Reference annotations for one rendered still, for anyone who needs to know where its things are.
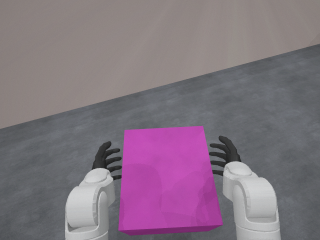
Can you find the robot right forearm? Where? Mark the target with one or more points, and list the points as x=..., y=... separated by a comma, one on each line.
x=255, y=204

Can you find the robot right hand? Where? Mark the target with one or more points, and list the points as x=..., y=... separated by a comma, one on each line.
x=230, y=154

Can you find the robot left hand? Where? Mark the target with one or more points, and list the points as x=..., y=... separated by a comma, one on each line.
x=102, y=162

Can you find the robot left forearm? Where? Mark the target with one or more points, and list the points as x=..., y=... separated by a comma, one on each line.
x=87, y=207

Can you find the carton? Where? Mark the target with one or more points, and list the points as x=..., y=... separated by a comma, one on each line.
x=167, y=182

